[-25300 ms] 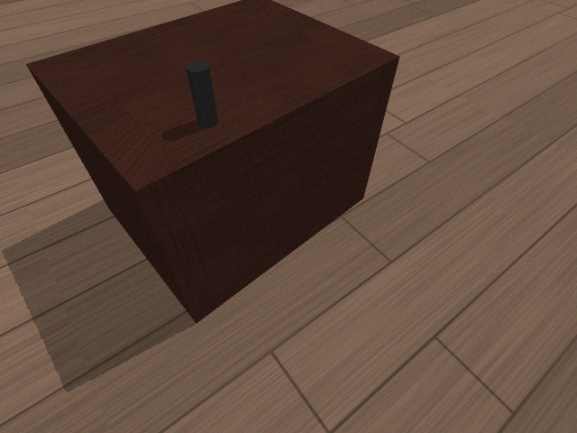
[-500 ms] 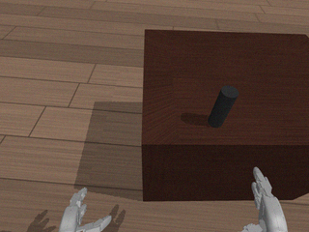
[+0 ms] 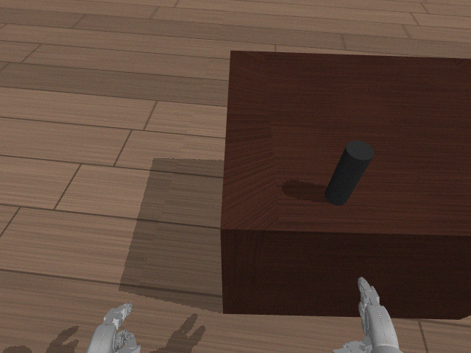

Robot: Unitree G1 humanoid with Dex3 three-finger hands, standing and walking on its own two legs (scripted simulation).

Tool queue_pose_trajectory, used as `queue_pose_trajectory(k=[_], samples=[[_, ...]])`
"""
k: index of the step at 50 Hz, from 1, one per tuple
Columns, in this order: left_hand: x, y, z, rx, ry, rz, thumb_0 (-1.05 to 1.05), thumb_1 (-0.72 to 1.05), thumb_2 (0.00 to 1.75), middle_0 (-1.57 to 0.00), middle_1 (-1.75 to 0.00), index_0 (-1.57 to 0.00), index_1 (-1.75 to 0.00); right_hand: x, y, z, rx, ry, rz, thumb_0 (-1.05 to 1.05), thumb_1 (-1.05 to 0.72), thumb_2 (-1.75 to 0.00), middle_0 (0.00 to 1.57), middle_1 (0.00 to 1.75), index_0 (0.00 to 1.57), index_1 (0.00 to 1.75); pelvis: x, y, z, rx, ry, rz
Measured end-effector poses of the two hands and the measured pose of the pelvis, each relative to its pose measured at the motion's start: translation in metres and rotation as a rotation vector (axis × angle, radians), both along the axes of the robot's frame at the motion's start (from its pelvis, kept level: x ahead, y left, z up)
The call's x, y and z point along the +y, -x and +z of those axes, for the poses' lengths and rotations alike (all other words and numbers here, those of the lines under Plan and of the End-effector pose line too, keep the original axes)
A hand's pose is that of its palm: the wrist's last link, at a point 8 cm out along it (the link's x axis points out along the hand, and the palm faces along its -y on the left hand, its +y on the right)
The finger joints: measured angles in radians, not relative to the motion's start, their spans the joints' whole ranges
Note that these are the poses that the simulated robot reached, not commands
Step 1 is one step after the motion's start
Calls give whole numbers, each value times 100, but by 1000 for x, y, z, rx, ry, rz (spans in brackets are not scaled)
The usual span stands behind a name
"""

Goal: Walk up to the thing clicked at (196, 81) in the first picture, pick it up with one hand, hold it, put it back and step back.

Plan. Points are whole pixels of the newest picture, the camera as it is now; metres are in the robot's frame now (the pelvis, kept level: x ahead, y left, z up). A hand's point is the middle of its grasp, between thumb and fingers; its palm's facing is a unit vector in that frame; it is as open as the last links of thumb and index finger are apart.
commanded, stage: home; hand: right
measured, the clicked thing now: (346, 175) +0.45 -0.23 +0.01
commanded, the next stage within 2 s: stand in 2.00 s
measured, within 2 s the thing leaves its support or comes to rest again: neither
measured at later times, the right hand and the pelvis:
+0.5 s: hand out of the picture +0.07 -0.26 -0.13, palm faces -0.04 +0.92 -0.40, open 17.4 cm; pelvis -0.01 +0.00 +0.00, yaw +0 degrees
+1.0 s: hand out of the picture +0.00 -0.26 -0.15, palm faces -0.07 +0.93 -0.35, open 17.4 cm; pelvis -0.03 -0.01 +0.01, yaw +0 degrees
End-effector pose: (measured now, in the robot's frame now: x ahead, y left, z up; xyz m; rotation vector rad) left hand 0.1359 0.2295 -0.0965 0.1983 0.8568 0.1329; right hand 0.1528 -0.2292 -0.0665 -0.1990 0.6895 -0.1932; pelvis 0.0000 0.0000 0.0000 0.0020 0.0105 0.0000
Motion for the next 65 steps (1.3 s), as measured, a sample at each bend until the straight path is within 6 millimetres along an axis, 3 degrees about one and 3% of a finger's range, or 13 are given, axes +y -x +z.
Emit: queue_pose_trajectory(k=[7, 10, 17, 22, 31, 41, 50, 65], samples=[[8, 9, -6, 75, -17, 0, 1, 90, 90, -20, -30, -20, -30, 7, -3, -7, 38, -4, 21, -1, 52, -6, 6, 6, 6, 5, 3, -2, 0, 5, 5, 2], [20, 13, -9, 104, -39, -33, 1, 90, 90, -20, -30, -20, -30, -3, 3, -16, 120, 43, 100, 0, 52, -6, 6, 6, 6, 5, 4, -2, -1, -5, 5, -1], [58, 36, -9, 151, -90, 10, 1, 90, 90, -20, -30, -20, -30, -46, 41, -24, 279, 122, 64, 0, 54, -5, 6, 5, 6, 5, 5, 0, -1, -47, 2, 1], [73, 59, -9, 218, -116, 27, 1, 90, 90, -20, -30, -20, -30, -66, 74, -25, 370, 146, 28, 0, 53, -5, 6, 5, 6, 5, 4, 8, 2, -68, 1, 3], [70, 105, -14, 346, -113, 31, 1, 90, 90, -20, -30, -20, -30, -74, 122, -34, 507, 124, 3, 0, 53, -5, 6, 5, 6, 5, 0, 26, 8, -85, -1, 2], [62, 134, -19, 420, -97, 40, 1, 90, 90, -20, -30, -20, -30, -74, 150, -41, 578, 98, -1, 0, 53, -5, 6, 5, 6, 5, -5, 37, 9, -79, -1, 2], [63, 137, -19, 450, -102, 53, 1, 90, 90, -20, -30, -20, -30, -77, 152, -42, 610, 98, -11, 0, 53, -5, 6, 5, 6, 5, -5, 33, 10, -62, 0, 4], [63, 95, -14, 403, -104, 51, 1, 90, 90, -20, -30, -20, -30, -72, 107, -40, 555, 97, 5, 0, 53, -5, 6, 5, 6, 5, -4, 15, 12, -53, 0, 6]])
